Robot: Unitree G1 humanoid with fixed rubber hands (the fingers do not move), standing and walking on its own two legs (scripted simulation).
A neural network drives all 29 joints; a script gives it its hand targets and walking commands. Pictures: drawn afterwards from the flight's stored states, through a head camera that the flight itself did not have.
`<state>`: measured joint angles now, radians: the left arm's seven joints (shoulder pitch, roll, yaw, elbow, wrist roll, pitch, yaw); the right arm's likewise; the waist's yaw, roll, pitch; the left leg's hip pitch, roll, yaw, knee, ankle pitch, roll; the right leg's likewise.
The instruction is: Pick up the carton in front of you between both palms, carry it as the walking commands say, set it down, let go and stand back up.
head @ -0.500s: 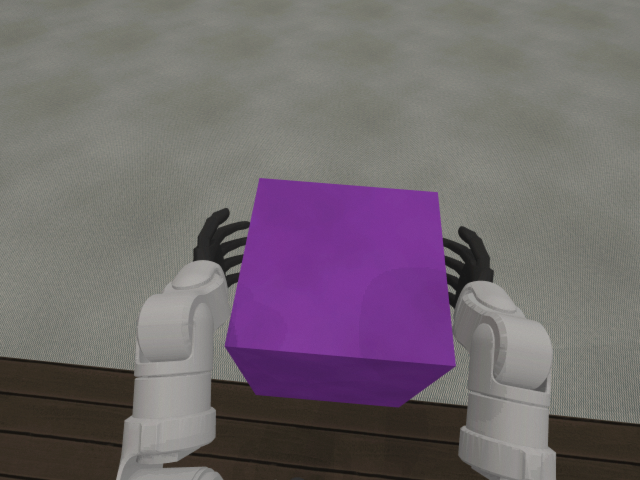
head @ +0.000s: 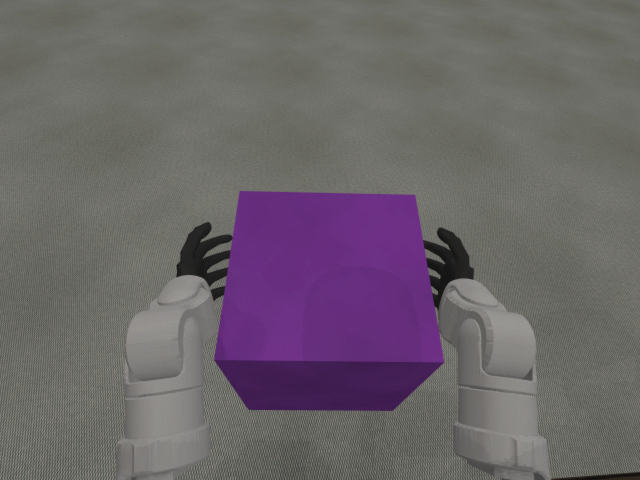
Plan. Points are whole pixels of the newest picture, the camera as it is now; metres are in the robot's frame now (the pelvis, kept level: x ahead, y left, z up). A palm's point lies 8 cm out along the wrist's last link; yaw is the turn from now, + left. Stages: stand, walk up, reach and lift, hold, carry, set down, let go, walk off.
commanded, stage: carry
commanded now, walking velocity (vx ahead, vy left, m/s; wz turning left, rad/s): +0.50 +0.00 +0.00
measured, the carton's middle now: (324, 312) +0.35 -0.02 +0.04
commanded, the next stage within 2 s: none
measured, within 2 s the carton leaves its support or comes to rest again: neither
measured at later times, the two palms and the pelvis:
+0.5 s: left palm (201, 155) +0.64 +0.18 +0.09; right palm (371, 156) +0.66 -0.12 +0.08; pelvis +0.31 +0.01 -0.03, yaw +1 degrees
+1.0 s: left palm (235, 94) +0.88 +0.15 +0.08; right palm (371, 103) +0.88 -0.15 +0.07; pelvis +0.61 +0.00 -0.03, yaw +1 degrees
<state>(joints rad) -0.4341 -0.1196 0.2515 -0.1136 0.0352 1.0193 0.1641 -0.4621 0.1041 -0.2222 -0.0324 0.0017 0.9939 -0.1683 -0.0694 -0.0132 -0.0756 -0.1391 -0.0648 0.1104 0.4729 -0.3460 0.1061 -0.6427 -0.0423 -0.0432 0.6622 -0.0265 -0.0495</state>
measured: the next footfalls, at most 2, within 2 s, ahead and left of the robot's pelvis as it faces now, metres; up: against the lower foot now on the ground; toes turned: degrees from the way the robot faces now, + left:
right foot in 0.10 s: +0.22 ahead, -0.09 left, -0.02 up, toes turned -4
left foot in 0.52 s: +0.50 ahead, +0.12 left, -0.03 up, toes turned +7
